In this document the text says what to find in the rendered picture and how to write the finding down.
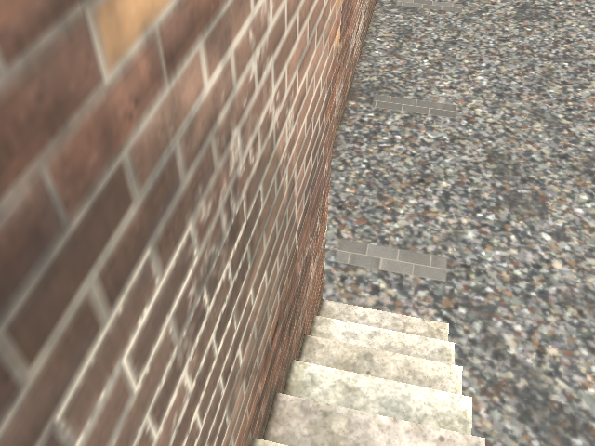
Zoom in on stairs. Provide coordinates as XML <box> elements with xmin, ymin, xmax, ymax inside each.
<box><xmin>250</xmin><ymin>299</ymin><xmax>485</xmax><ymax>446</ymax></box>

